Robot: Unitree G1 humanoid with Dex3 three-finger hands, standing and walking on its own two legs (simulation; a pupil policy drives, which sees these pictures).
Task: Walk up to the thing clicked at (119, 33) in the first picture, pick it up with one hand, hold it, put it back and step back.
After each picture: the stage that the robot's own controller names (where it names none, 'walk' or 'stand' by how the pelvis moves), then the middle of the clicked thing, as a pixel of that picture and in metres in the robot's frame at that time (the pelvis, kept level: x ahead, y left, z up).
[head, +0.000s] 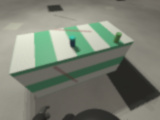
stand; (117, 37) +0.94 -0.29 -0.04
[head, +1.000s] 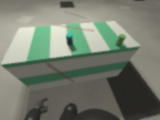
sink last; (120, 40) +0.82 -0.27 -0.01
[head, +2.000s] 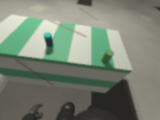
sink last; (107, 57) +0.54 -0.12 +0.00
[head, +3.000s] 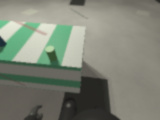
stand; (51, 54) +0.47 +0.33 +0.02
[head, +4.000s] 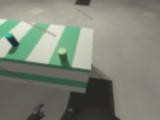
stand; (63, 55) +0.49 +0.24 -0.01
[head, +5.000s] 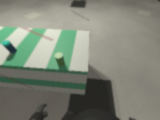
stand; (60, 59) +0.47 +0.27 -0.04
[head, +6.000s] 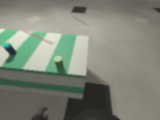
stand; (59, 63) +0.46 +0.28 -0.05
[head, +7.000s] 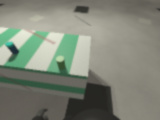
stand; (61, 63) +0.46 +0.26 -0.05
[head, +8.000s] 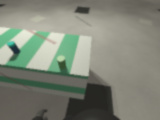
stand; (61, 62) +0.47 +0.26 -0.05
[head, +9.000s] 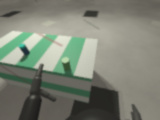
rise first; (66, 64) +0.46 +0.25 -0.04
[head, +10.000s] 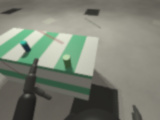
go down; (67, 61) +0.48 +0.25 -0.04
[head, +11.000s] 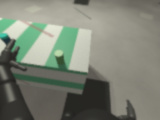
go down; (59, 57) +0.49 +0.24 -0.03
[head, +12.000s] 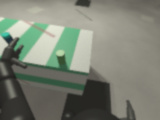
go down; (61, 57) +0.49 +0.24 -0.02
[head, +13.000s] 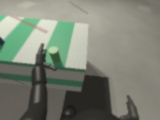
close in; (54, 54) +0.47 +0.26 +0.01
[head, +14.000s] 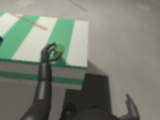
close; (58, 52) +0.48 +0.23 +0.03
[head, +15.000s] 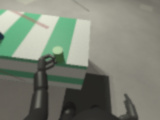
lift; (58, 55) +0.45 +0.22 +0.03
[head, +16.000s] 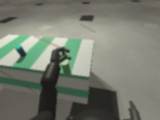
close; (65, 66) +0.45 +0.23 -0.01
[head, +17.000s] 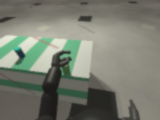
hold; (65, 68) +0.44 +0.22 -0.02
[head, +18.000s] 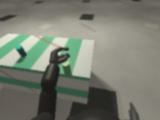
close; (66, 67) +0.45 +0.22 -0.03
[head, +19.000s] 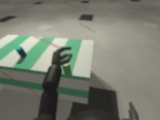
stand; (66, 67) +0.45 +0.22 -0.03
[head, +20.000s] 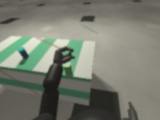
crouch; (67, 68) +0.44 +0.22 -0.03
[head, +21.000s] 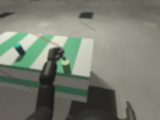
crouch; (66, 66) +0.45 +0.22 -0.03
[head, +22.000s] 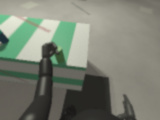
lower; (59, 55) +0.48 +0.23 +0.01
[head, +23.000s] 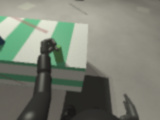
lower; (58, 54) +0.48 +0.23 +0.03
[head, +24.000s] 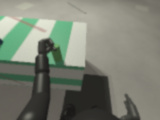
lower; (56, 53) +0.48 +0.23 +0.03
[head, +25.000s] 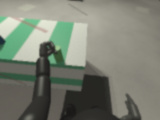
lower; (57, 54) +0.48 +0.23 +0.03
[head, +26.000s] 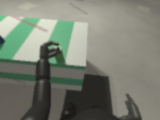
open; (58, 54) +0.47 +0.23 +0.03
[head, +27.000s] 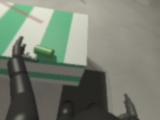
sink last; (44, 51) +0.47 +0.30 +0.00
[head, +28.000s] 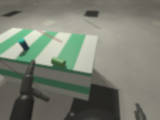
sink last; (58, 62) +0.47 +0.32 -0.02
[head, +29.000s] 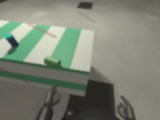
stand; (52, 62) +0.43 +0.32 -0.01
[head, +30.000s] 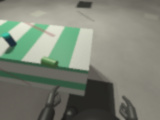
stand; (49, 62) +0.42 +0.33 +0.00
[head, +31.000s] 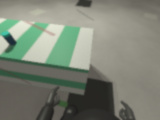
stand; (62, 103) +0.25 +0.28 -0.66
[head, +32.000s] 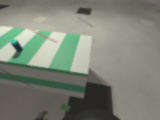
stand; (65, 107) +0.26 +0.25 -0.75
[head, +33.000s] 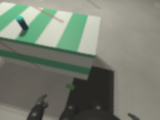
walk; (70, 86) +0.40 +0.21 -0.73
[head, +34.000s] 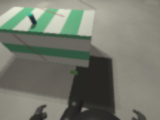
walk; (74, 72) +0.68 +0.28 -0.72
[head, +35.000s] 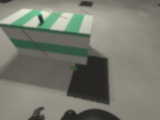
stand; (73, 67) +0.89 +0.26 -0.73
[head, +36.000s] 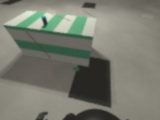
stand; (75, 68) +0.89 +0.23 -0.75
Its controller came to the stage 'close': yes
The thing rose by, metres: 0.01
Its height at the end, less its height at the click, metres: -0.71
